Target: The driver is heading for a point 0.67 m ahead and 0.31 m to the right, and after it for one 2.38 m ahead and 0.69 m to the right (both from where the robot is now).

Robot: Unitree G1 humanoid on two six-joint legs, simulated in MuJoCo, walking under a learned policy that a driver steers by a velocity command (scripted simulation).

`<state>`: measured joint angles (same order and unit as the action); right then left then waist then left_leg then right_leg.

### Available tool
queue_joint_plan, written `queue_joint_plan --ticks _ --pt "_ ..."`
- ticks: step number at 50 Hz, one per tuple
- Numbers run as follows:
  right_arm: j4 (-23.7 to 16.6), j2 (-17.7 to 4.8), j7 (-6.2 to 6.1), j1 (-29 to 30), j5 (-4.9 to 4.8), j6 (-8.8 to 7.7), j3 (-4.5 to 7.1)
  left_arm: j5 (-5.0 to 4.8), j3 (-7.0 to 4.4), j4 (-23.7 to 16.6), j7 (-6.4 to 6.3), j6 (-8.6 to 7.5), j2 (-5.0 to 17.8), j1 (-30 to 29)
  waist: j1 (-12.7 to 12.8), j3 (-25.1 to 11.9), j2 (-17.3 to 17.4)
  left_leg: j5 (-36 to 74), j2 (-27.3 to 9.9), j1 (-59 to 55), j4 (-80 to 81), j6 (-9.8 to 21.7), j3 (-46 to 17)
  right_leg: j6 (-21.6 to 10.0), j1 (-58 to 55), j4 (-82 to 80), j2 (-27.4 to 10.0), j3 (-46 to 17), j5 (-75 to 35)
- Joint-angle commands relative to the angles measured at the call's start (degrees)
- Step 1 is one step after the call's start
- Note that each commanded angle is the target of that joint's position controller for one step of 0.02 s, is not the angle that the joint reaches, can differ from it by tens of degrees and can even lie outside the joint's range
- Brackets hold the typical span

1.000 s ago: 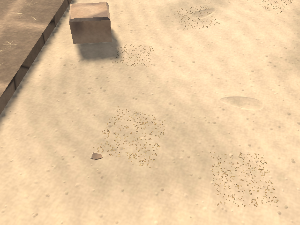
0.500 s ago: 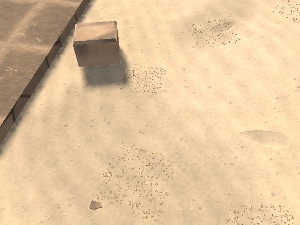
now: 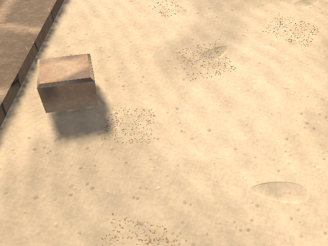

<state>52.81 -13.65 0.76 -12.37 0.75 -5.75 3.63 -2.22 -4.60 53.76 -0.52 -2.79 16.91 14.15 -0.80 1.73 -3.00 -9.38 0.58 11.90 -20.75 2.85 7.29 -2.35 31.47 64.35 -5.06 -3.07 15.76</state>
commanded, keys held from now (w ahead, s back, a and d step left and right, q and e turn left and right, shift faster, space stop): w+e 0.94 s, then e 0.06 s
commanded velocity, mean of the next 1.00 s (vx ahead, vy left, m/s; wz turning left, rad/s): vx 0.50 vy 0.00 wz -0.55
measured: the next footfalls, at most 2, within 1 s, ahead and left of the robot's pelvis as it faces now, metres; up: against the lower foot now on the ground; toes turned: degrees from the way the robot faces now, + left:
right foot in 0.36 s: +0.34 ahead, -0.16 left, +0.00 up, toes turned -16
left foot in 0.84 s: +0.68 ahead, -0.07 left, +0.00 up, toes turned -33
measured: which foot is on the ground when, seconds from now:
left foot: down 0.00-0.36, up 0.38-0.82, down 0.84-1.00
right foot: up 0.00-0.34, down 0.36-0.86, up 0.88-1.00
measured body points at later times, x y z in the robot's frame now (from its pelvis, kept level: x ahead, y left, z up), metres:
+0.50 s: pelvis +0.27 -0.07 -0.01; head +0.30 -0.09 +0.44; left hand +0.45 +0.16 -0.12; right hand +0.30 -0.37 -0.13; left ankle +0.22 +0.11 -0.64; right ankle +0.30 -0.15 -0.74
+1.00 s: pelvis +0.55 -0.12 -0.01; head +0.58 -0.13 +0.44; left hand +0.79 +0.07 -0.13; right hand +0.52 -0.42 -0.11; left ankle +0.65 -0.05 -0.74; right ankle +0.43 -0.19 -0.66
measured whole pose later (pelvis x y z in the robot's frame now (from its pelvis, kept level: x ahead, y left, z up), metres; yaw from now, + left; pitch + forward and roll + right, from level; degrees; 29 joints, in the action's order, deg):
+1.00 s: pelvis +0.55 -0.12 -0.01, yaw -35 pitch +1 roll +2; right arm 46.3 -14.7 0.6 -9.0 0.8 -5.9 3.5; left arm -1.6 -4.6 43.2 -0.9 -1.3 17.4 16.8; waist 0.1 1.9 -2.6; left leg -9.8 1.3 16.9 -25.6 1.2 3.2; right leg -1.2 27.5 68.2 -0.6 -4.2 22.4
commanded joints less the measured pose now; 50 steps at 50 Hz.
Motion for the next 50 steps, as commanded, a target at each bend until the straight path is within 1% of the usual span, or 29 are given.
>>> queue_joint_plan --ticks 1,7,12,15,16,17,18,19,20,21,22,23,24,25,27,29,33,35,38,40,41,42,43,44,45,46,47,48,50 --pt "-2.16 -6.90 -0.72 1.72 0.46 -1.29 1.44 0.19 -0.94 -3.07 -0.07 0.83 1.90 1.07 1.28 -0.62 7.62 7.27 -15.46 -3.91 13.67 6.53 -9.37 0.57 7.03 -1.61 -3.30 -3.62 -7.04" --pt "-1.04 -8.95 -2.17 -0.88 0.10 -0.52 1.81 1.05 -0.34 -6.64 1.60 0.48 0.50 -7.86 -0.97 2.37 5.50 12.00 -14.72 -7.15 15.11 5.63 0.00 1.12 8.24 -18.78 -2.06 0.46 -19.69" --pt "0.67 -10.41 -2.40 -5.92 -0.98 1.38 2.48 0.98 0.52 -11.27 3.48 0.55 -0.33 -15.81 -3.38 4.89 4.64 19.88 -17.58 -17.39 11.05 5.31 3.75 -0.86 11.32 -26.24 -0.84 4.81 -15.08" --pt "-0.06 -12.66 -2.72 -4.37 -1.68 2.59 3.17 0.79 -0.42 -12.74 4.26 0.80 1.78 -13.77 -0.25 1.52 7.34 44.13 -18.02 -20.01 2.25 3.85 6.16 -3.62 3.18 -27.25 3.47 9.45 -7.13" --pt "-0.42 -13.48 -2.91 -3.64 -1.84 3.06 3.40 0.60 -1.26 -12.27 4.26 0.94 3.31 -9.83 2.34 -1.06 8.54 52.48 -17.79 -19.86 -4.09 3.26 6.66 -4.88 -2.41 -26.93 5.69 10.85 -4.28" --pt "-0.83 -14.01 -2.98 -2.46 -2.03 3.46 3.47 0.37 -2.65 -10.75 4.01 1.00 5.77 -2.63 6.55 -4.89 8.48 54.65 -16.55 -17.35 -14.02 2.11 7.35 -6.67 -12.24 -29.46 7.93 11.37 -5.04" --pt "-1.49 -13.67 -3.04 -1.88 -1.89 3.31 3.23 0.39 -4.74 -8.26 2.99 1.25 9.66 6.91 11.21 -9.67 5.71 44.21 -14.09 -7.50 -28.73 -0.33 7.70 -9.14 -28.61 -33.71 7.90 7.09 -7.86" --pt "-3.98 -5.67 -2.29 -5.79 0.65 2.12 1.03 0.22 -5.98 -7.30 1.83 1.52 15.95 9.33 6.52 -13.55 -9.29 -5.82 -5.29 17.09 -49.57 -3.87 6.07 -16.97 -48.14 -34.82 -6.50 -18.92 -6.98" --pt "-5.98 -5.22 -1.35 -4.46 -0.97 -0.71 0.13 0.93 -4.99 -9.23 2.21 0.53 15.11 9.69 5.91 -22.30 -7.95 -26.24 2.43 29.40 -60.46 -4.26 -8.26 -24.56 -56.76 -45.57 -14.70 -45.21 2.33" --pt "-7.64 -9.06 -0.64 3.35 -3.45 -2.54 1.16 1.46 -3.73 -9.02 2.42 -0.22 10.81 8.84 8.38 -16.41 -2.30 -21.49 -1.00 35.51 -60.94 -2.67 -12.28 -20.55 -53.72 -48.59 -13.26 -38.74 -0.31" --pt "-8.15 -8.91 -0.60 4.94 -3.70 -3.39 1.06 1.24 -3.17 -9.28 2.36 -0.90 8.69 5.59 6.45 -10.39 -0.09 -15.97 -3.68 35.55 -56.34 -1.49 -12.00 -18.21 -45.82 -48.34 -10.94 -30.31 -4.63" --pt "-7.02 -8.94 -1.10 4.36 -2.30 -3.43 1.35 1.03 -2.56 -10.23 2.32 -1.20 6.65 1.03 3.54 -6.75 3.30 -12.46 -5.98 31.53 -51.21 -1.78 -11.92 -16.21 -36.99 -48.49 -8.25 -23.78 -10.20" --pt "-6.56 -9.77 -1.35 3.31 -1.30 -2.78 1.94 1.30 -1.96 -11.20 2.08 -1.33 5.00 -1.82 1.47 -5.24 2.85 -10.17 -7.38 26.94 -47.24 -2.40 -12.03 -15.23 -30.51 -49.43 -6.36 -19.54 -14.93" --pt "-6.53 -9.80 -1.29 2.50 -1.00 -1.89 2.18 1.66 -1.68 -11.78 1.79 -1.36 4.60 -2.69 0.20 -4.85 2.20 -8.89 -7.91 23.72 -45.16 -3.09 -12.10 -14.91 -26.65 -50.59 -5.26 -17.98 -16.95" --pt "-7.16 -8.23 -1.41 2.92 -0.31 -0.64 2.02 1.38 -1.95 -11.78 1.10 -1.52 6.12 -1.78 -0.49 -3.95 1.97 -6.87 -7.63 22.18 -39.61 -4.96 -10.89 -14.97 -22.21 -51.77 -4.21 -15.20 -21.03" --pt "-8.75 -7.06 -1.63 7.04 0.06 -0.11 1.60 1.34 -2.39 -11.56 0.24 -1.49 7.95 0.15 0.50 -2.41 1.37 -1.04 -6.54 23.08 -31.91 -6.49 -9.98 -14.21 -19.63 -52.33 -2.79 -12.73 -22.16" --pt "-11.21 -5.34 -0.89 15.14 -0.51 -0.46 0.60 1.06 -2.43 -11.04 -0.40 -0.80 8.10 3.10 3.90 -0.99 -1.46 13.26 -2.84 18.50 -14.46 -6.65 -9.41 -10.53 -16.53 -51.43 0.53 -10.31 -14.51" --pt "-12.40 -6.03 -0.41 17.74 -1.14 -0.77 0.58 0.88 -2.45 -10.32 -0.37 -0.64 8.16 4.87 5.05 -0.78 -2.13 15.61 -1.79 16.76 -10.85 -6.33 -9.88 -9.87 -17.33 -50.54 -0.46 -12.48 -11.51" --pt "-13.21 -8.31 0.33 18.11 -1.39 -1.54 1.07 0.68 -2.32 -9.79 -0.70 -0.19 7.47 6.15 4.70 -1.14 -2.77 12.06 -1.43 16.16 -6.86 -5.01 -11.82 -9.14 -22.85 -45.50 -2.61 -17.33 -9.60" --pt "-12.67 -9.69 0.56 15.01 -1.47 -2.21 1.57 0.99 -2.43 -10.16 -1.01 0.18 7.68 5.47 2.69 -1.73 -4.53 6.96 -1.16 12.56 -5.86 -3.42 -11.58 -8.38 -24.71 -41.65 -3.48 -20.05 -11.94" --pt "-11.34 -10.56 0.40 10.21 -1.23 -2.53 2.15 1.10 -2.10 -10.66 -1.02 0.32 6.81 4.65 0.09 -3.56 -4.73 6.72 -0.68 6.22 -3.84 -2.07 -10.47 -7.25 -24.17 -37.75 -1.71 -19.73 -14.90" --pt "-10.09 -12.66 0.12 2.99 -0.26 -2.87 2.98 1.45 -1.13 -11.52 -0.76 0.18 4.27 4.13 -3.33 -9.46 -2.86 6.17 -4.85 -5.96 -5.04 0.62 -13.49 -5.38 -20.54 -27.38 1.49 -16.96 -15.37" --pt "-9.28 -16.97 -0.31 -5.26 0.76 -2.71 4.07 1.23 -0.22 -12.75 -0.69 -0.12 1.12 8.53 -3.95 -18.48 7.61 -0.37 -17.11 -26.57 -4.77 6.83 -30.14 -1.41 -5.42 -8.66 8.26 -9.94 -3.10" --pt "-7.52 -17.02 0.14 -8.12 -0.25 -1.76 4.23 0.04 0.34 -13.91 -0.66 -0.52 1.51 12.72 -2.29 -22.39 23.75 -15.30 -25.46 -34.24 2.24 12.28 -52.58 0.28 8.93 5.10 9.78 -6.58 18.95" --pt "-8.98 -11.57 0.18 -5.00 -1.14 -1.44 2.75 -0.45 -0.89 -13.05 -0.67 -0.43 7.23 10.20 -3.22 -14.79 15.59 -24.45 -23.94 -28.59 4.44 10.35 -49.47 0.63 13.91 10.79 5.80 -8.15 15.58" --pt "-9.69 -9.26 -0.09 -2.07 -1.00 -0.83 2.06 -0.01 -1.31 -13.94 -0.63 -0.10 8.69 4.94 -3.67 -8.46 10.60 -20.96 -21.62 -20.99 4.90 7.97 -40.12 0.78 14.34 11.52 3.72 -5.82 10.93" --pt "-9.69 -8.35 -0.15 0.71 -0.42 -0.47 1.64 0.64 -1.39 -14.63 -0.58 0.07 8.05 2.42 -2.48 -4.23 7.67 -13.83 -19.21 -13.47 6.27 7.11 -33.24 0.89 12.49 9.32 1.82 -4.77 7.23" --pt "-9.61 -6.92 -0.31 2.84 0.12 -0.40 1.12 1.03 -1.72 -15.03 -0.53 0.39 7.39 1.27 -1.15 -1.58 7.87 -4.70 -17.38 -8.19 7.13 6.77 -27.73 1.04 10.20 6.58 0.33 -4.99 5.11" --pt "-9.07 -6.81 -0.41 4.25 0.30 -0.67 1.06 0.67 -1.63 -15.30 -0.43 1.39 5.11 2.79 0.79 -0.77 9.31 12.71 -15.44 -2.96 7.86 6.93 -18.94 1.90 5.58 3.47 -0.67 -3.36 4.87"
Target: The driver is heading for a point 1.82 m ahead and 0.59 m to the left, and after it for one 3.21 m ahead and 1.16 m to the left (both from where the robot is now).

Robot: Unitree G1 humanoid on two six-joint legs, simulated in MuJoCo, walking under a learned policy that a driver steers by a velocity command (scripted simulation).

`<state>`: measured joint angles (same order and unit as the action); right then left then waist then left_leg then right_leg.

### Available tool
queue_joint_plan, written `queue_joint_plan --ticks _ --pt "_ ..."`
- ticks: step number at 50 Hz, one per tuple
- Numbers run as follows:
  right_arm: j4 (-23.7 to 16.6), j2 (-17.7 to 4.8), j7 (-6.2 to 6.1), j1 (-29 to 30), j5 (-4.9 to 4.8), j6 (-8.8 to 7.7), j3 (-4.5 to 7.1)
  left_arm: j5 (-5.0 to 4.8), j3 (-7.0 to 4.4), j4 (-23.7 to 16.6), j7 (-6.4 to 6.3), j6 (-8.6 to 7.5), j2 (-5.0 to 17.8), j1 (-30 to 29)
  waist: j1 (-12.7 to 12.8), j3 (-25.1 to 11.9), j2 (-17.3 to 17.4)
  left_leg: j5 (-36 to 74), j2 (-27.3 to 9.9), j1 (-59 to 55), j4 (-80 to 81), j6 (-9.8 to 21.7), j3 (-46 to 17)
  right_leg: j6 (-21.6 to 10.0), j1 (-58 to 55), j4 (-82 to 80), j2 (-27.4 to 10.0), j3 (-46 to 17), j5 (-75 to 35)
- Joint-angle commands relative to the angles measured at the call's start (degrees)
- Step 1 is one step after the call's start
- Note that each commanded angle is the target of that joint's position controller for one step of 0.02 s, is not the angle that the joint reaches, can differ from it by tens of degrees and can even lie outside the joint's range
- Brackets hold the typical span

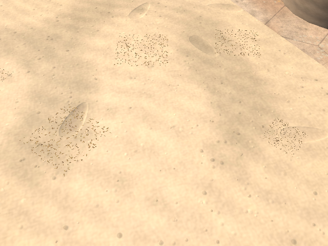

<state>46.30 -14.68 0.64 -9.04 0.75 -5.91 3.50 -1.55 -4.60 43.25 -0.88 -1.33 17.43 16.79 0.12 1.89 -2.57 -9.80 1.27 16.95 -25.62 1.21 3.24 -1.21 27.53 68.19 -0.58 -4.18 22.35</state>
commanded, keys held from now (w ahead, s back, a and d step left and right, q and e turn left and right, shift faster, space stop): e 0.10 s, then q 0.90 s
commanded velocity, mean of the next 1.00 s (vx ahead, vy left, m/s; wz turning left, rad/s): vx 0.09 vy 0.00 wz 0.20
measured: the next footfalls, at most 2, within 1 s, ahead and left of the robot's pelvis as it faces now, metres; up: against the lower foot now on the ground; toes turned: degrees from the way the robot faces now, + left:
right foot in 0.28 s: +0.25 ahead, -0.15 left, +0.00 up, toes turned -5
left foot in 0.66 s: +0.18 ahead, +0.10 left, +0.00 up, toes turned +10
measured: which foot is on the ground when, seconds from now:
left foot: down 0.00-0.30, up 0.32-0.64, down 0.66-1.00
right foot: up 0.00-0.26, down 0.28-0.66, up 0.68-1.00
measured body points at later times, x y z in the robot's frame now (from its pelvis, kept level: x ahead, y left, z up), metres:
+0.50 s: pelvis +0.14 -0.03 +0.00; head +0.18 -0.04 +0.45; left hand +0.33 +0.22 -0.09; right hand +0.24 -0.32 -0.13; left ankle +0.12 +0.11 -0.67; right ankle +0.21 -0.15 -0.74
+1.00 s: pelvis +0.15 +0.01 +0.01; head +0.18 +0.05 +0.46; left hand +0.23 +0.33 -0.11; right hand +0.36 -0.24 -0.08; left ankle +0.15 +0.09 -0.74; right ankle +0.23 -0.15 -0.68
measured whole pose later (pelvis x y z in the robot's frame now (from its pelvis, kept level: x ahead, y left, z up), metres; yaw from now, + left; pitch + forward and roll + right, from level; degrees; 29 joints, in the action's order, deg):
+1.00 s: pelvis +0.15 +0.01 +0.01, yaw +17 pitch +3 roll -3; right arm 41.9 -17.3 -2.2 -11.7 -0.5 1.3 4.0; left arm -0.3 -5.8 45.9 -2.9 0.5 17.3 4.2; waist -1.0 1.9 -0.6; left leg -11.5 3.0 16.6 -25.9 3.4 -6.8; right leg 4.8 27.6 47.7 1.2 -5.1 18.3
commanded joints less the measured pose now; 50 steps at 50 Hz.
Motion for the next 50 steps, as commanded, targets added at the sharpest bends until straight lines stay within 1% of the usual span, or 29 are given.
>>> queue_joint_plan --ticks 1,4,6,8,11,13,14,15,16,17,18,19,20,21,24,26,28,30,32,33,34,35,36,37,38,39,41,45,50 --pt "-2.14 -6.67 -0.33 1.06 0.15 -0.68 1.47 0.15 -1.45 -5.56 -0.14 0.36 3.68 -0.15 0.35 -1.05 8.88 22.27 -16.17 -7.47 12.58 9.38 -11.53 1.54 9.45 -2.34 -5.11 -1.29 -1.94" --pt "-1.66 -9.65 -1.05 1.58 -0.30 0.02 2.53 0.50 -0.81 -7.62 0.14 0.97 2.10 -1.98 0.58 -3.35 8.25 33.39 -16.36 -9.04 12.39 10.30 -4.38 2.80 9.03 -11.63 -5.23 0.84 -9.16" --pt "-1.45 -9.95 -1.54 1.49 -0.74 0.99 2.52 0.74 -0.29 -8.46 0.89 0.83 1.15 -4.46 -0.49 -4.50 7.75 33.23 -14.85 -8.30 12.22 9.75 -0.39 2.50 4.57 -19.42 -4.41 2.44 -16.25" --pt "-0.17 -10.05 -1.40 -0.57 -1.26 1.62 2.25 1.14 0.15 -9.36 1.55 0.46 0.22 -7.63 -1.64 -5.09 7.29 32.71 -13.92 -8.54 11.26 9.39 0.83 1.77 0.13 -26.52 -2.53 3.46 -19.72" --pt "1.72 -10.94 -0.51 -2.21 -2.45 2.07 2.01 1.83 -0.01 -9.69 2.06 -0.03 1.21 -9.56 -1.48 -5.26 7.41 31.30 -14.89 -11.80 7.43 8.67 -1.87 0.09 -3.65 -34.44 -0.96 3.60 -18.72" --pt "2.35 -10.91 -0.15 -1.30 -3.19 2.19 1.67 2.41 -0.79 -7.93 1.79 -0.57 3.10 -6.00 1.44 -6.29 6.88 29.27 -13.02 -11.19 1.07 6.21 -2.83 -1.78 -12.42 -44.16 0.94 5.03 -25.12" --pt "2.98 -9.23 0.10 -3.71 -2.42 1.81 1.01 2.96 -1.77 -7.21 1.11 -0.78 6.72 -3.52 1.98 -8.61 4.47 24.27 -9.85 -7.86 -4.55 3.30 -1.84 -3.46 -21.05 -45.66 -2.13 2.53 -40.10" --pt "1.59 -5.85 0.44 -4.80 0.03 1.20 -0.51 4.65 -2.24 -7.63 0.15 -0.64 10.85 0.25 2.21 -15.80 -3.15 1.94 -5.91 2.14 -16.06 -0.55 0.32 -8.21 -35.69 -38.91 -14.80 -8.06 -69.37" --pt "2.80 -2.55 0.64 -10.84 -0.27 1.74 -1.95 4.96 -0.91 -7.98 -0.22 -0.10 7.81 -0.85 0.76 -23.58 -11.62 -31.11 -3.27 8.42 -28.06 -3.60 -4.61 -17.84 -41.37 -38.21 -25.01 -17.51 -75.34" --pt "3.28 -7.84 0.59 -9.53 -2.18 2.92 -0.49 3.53 -0.46 -7.86 0.28 0.51 5.71 -1.96 1.98 -23.20 -8.03 -34.22 -4.30 10.51 -33.46 -4.52 -7.30 -18.76 -37.23 -40.38 -23.40 -16.01 -63.50" --pt "1.90 -10.29 0.22 -5.57 -2.90 3.83 0.43 2.47 -0.74 -7.45 0.39 0.74 6.42 -3.97 2.17 -17.35 -6.52 -32.13 -4.71 15.12 -37.06 -4.79 -5.92 -16.75 -33.51 -43.04 -20.43 -12.89 -52.31" --pt "2.01 -10.17 -0.68 -4.23 -2.63 4.94 0.82 2.20 -0.86 -7.17 0.16 0.80 6.85 -6.24 1.53 -13.29 -4.13 -28.70 -5.32 16.96 -38.01 -5.08 -5.57 -14.67 -28.82 -45.59 -18.67 -10.69 -42.56" --pt "2.29 -10.00 -1.57 -4.58 -2.14 6.28 1.17 2.11 -0.81 -7.06 -0.07 0.78 6.61 -8.93 0.22 -10.21 -4.19 -25.14 -5.90 15.18 -37.93 -5.85 -5.69 -13.42 -22.40 -48.13 -17.72 -8.30 -35.74" --pt "2.56 -9.18 -2.15 -6.06 -1.96 7.42 1.25 2.49 -0.88 -6.91 -0.32 0.82 6.57 -11.36 -1.44 -8.43 -4.99 -22.03 -5.54 11.72 -38.24 -6.61 -4.72 -12.72 -16.21 -50.19 -16.56 -5.30 -31.89" --pt "1.72 -6.95 -2.93 -7.27 -1.61 8.81 1.38 3.11 -0.90 -6.09 -1.08 0.68 5.18 -14.46 -2.68 -7.38 -5.80 -16.39 -5.34 7.66 -34.90 -6.51 -2.58 -12.36 -10.37 -52.51 -15.45 0.50 -23.91" --pt "0.10 -6.04 -2.58 -4.89 -1.38 8.98 1.11 2.93 -1.04 -5.21 -1.59 0.66 5.06 -15.07 -1.95 -7.37 -5.91 -13.39 -6.07 6.25 -29.17 -5.39 -2.22 -12.14 -10.55 -52.66 -15.88 2.22 -20.94" --pt "-1.26 -6.55 -1.85 -3.46 -1.31 8.92 1.16 2.66 -1.35 -4.20 -1.98 0.96 5.80 -14.62 -1.34 -8.22 -6.01 -11.72 -6.16 4.59 -24.85 -4.30 -1.58 -12.14 -12.23 -52.12 -17.36 2.36 -20.78" --pt "-1.93 -7.46 -1.00 -4.02 -1.27 8.89 1.51 1.88 -1.63 -3.34 -2.10 1.38 6.67 -14.71 -1.86 -8.63 -6.14 -10.66 -5.73 2.01 -19.98 -2.74 -0.48 -10.93 -13.57 -50.37 -18.40 2.79 -20.59" --pt "-0.85 -7.68 -0.25 -7.81 -0.91 8.84 2.05 0.50 -1.75 -2.49 -2.14 1.96 6.74 -15.62 -4.08 -8.32 -4.55 -4.46 -3.47 -4.19 -9.65 0.02 1.79 -7.26 -12.00 -45.42 -16.70 5.65 -16.47" --pt "-0.53 -9.01 -0.24 -9.08 -0.30 8.81 2.61 0.08 -1.56 -1.12 -2.04 2.32 5.03 -13.19 -3.90 -6.06 0.18 -0.20 -3.46 -6.61 -2.80 2.36 -1.47 -3.16 -8.66 -38.46 -13.51 8.90 -9.59" --pt "-2.00 -15.65 -1.30 -8.73 -0.10 8.63 4.10 1.73 -0.95 -1.30 -1.67 2.63 1.93 -10.37 -1.18 -3.14 17.82 14.71 -16.53 -9.98 5.16 7.98 -21.23 3.41 3.11 -21.24 -5.40 15.49 4.46" --pt "-4.15 -19.15 -1.06 -7.69 1.33 7.81 4.21 2.38 -1.13 -4.22 -2.07 2.40 2.81 -16.11 -2.99 -1.85 21.29 19.38 -24.17 -7.04 9.13 17.81 -34.08 5.16 12.09 -9.41 1.96 7.85 17.22" --pt "-4.45 -17.71 -0.65 -7.28 2.45 6.47 4.01 1.99 -1.60 -4.71 -2.33 2.36 4.33 -18.84 -4.12 -3.30 15.68 12.11 -22.43 -5.77 10.53 18.08 -32.64 3.96 12.72 -3.35 1.05 2.28 14.71" --pt "-4.85 -16.24 -0.79 -4.51 1.45 5.52 3.75 1.44 -2.11 -4.03 -2.51 2.44 5.22 -17.79 -2.16 -2.63 12.92 7.77 -19.06 -6.24 9.94 14.61 -28.20 2.93 13.29 -2.43 -0.11 0.58 8.78" --pt "-5.50 -14.12 -1.21 -1.48 -0.01 5.37 3.32 1.76 -2.53 -2.38 -2.93 2.60 5.58 -15.84 -0.71 -2.91 10.14 5.49 -16.70 -6.84 8.97 11.38 -24.98 2.88 13.35 -3.01 -1.00 0.06 4.21" --pt "-6.03 -12.37 -1.67 0.01 -0.99 5.48 2.73 2.14 -2.82 -1.73 -3.22 2.68 6.14 -14.99 -0.15 -3.31 10.69 6.94 -15.57 -6.55 8.50 10.12 -23.15 3.26 12.32 -3.35 -1.12 -0.11 1.45" --pt "-6.36 -10.79 -2.39 -1.15 -1.00 5.67 2.12 1.95 -2.82 -1.34 -2.98 2.23 5.21 -14.01 0.12 -5.81 10.11 12.06 -13.73 -8.13 7.51 9.98 -21.28 4.02 10.03 -2.81 0.07 -0.10 -2.27" --pt "-6.64 -11.86 -3.22 -3.90 -1.36 6.10 2.68 1.42 -2.02 -1.49 -2.69 1.34 3.31 -15.16 -1.24 -7.09 9.71 13.75 -12.81 -13.66 6.06 10.43 -22.09 5.54 10.13 -13.21 0.94 -0.90 -4.41" --pt "-8.11 -13.48 -3.08 -2.69 -1.23 7.07 3.47 1.04 -1.64 -1.38 -1.55 0.57 3.82 -15.74 -2.03 -5.87 11.60 9.37 -11.86 -9.55 5.67 11.55 -26.00 6.42 2.56 -24.57 2.11 -1.25 -3.34"
Velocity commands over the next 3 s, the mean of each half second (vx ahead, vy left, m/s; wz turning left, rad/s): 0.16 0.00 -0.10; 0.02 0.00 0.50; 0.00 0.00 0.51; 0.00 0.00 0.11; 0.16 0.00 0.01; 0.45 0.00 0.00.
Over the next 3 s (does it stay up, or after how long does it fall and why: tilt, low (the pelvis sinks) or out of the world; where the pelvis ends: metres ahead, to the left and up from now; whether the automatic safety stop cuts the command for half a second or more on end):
stays up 0.45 0.15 0.00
